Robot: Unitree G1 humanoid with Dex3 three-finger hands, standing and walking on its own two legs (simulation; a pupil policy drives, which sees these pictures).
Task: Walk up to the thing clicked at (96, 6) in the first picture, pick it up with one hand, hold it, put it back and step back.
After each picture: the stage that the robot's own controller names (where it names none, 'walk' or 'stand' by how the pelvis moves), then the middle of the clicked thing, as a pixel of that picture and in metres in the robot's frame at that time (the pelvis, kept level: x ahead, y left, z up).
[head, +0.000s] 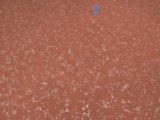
stand; (95, 9) +2.13 -0.16 -0.72
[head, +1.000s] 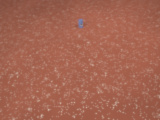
walk; (80, 23) +1.98 +0.20 -0.71
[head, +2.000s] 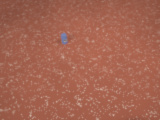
walk; (64, 38) +1.37 +0.33 -0.71
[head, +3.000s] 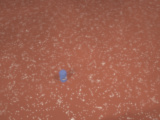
walk; (63, 76) +0.87 +0.24 -0.70
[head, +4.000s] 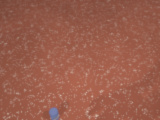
walk; (54, 114) +0.50 +0.23 -0.70
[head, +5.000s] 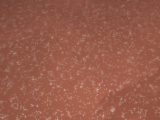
stand; out of the picture +0.35 +0.21 -0.70
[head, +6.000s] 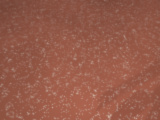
stand; out of the picture +0.31 +0.21 -0.73
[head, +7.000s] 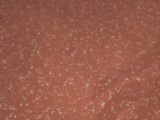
stand; out of the picture +0.33 +0.24 -0.72
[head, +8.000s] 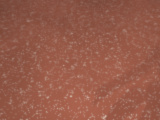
stand; out of the picture +0.29 +0.24 -0.73
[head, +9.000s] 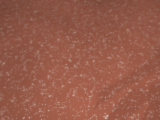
stand; out of the picture +0.29 +0.23 -0.73
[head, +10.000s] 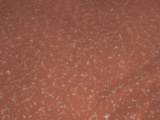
stand; out of the picture +0.29 +0.23 -0.73
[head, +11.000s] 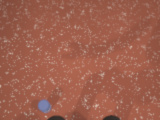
go down; (45, 106) +0.34 +0.22 -0.56
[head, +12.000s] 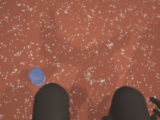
go down; (37, 77) +0.39 +0.24 -0.33
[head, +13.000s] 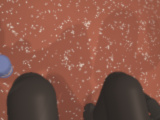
close in; (2, 67) +0.37 +0.28 -0.25
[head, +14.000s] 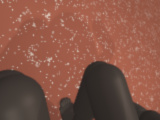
close; out of the picture +0.36 +0.29 -0.21
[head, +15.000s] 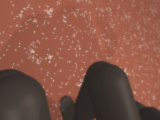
lift; out of the picture +0.35 +0.29 -0.22
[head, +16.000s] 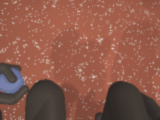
lift; (13, 84) +0.30 +0.26 -0.08
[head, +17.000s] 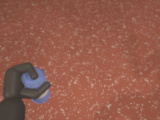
lift; (37, 86) +0.33 +0.17 +0.04
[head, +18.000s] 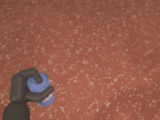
hold; (41, 90) +0.33 +0.17 +0.00
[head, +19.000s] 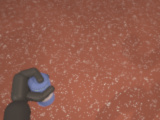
hold; (42, 90) +0.33 +0.17 -0.01
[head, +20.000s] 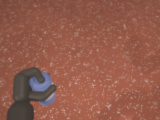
crouch; (43, 89) +0.33 +0.16 +0.01
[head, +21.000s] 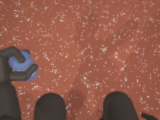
crouch; (24, 67) +0.39 +0.22 -0.09
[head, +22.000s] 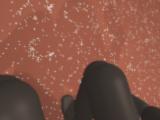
lower; out of the picture +0.37 +0.30 -0.22
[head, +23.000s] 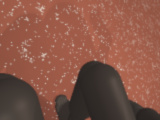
lower; out of the picture +0.37 +0.30 -0.22
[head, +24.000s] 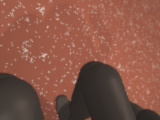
lower; out of the picture +0.37 +0.30 -0.22
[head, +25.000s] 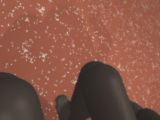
lower; out of the picture +0.37 +0.30 -0.22
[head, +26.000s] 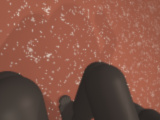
loosen; out of the picture +0.36 +0.30 -0.22
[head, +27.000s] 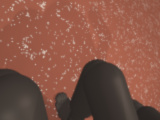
withdraw; out of the picture +0.36 +0.29 -0.22
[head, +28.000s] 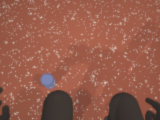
walk; (48, 81) +0.39 +0.22 -0.43
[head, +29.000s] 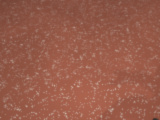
stand; out of the picture +0.32 +0.19 -0.66
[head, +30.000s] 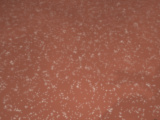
stand; out of the picture +0.33 +0.20 -0.67
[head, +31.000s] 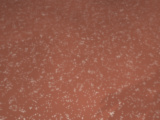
stand; out of the picture +0.33 +0.19 -0.71
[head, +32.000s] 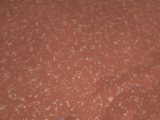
walk; out of the picture +0.38 +0.17 -0.70
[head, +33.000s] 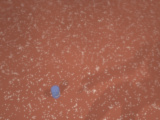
walk; (55, 92) +0.59 +0.20 -0.71
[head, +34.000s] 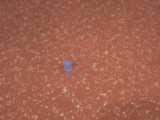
stand; (67, 66) +0.93 +0.22 -0.70
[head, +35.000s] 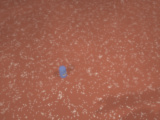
stand; (62, 72) +0.91 +0.23 -0.71
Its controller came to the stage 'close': yes
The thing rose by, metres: 0.70
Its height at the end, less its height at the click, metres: +0.00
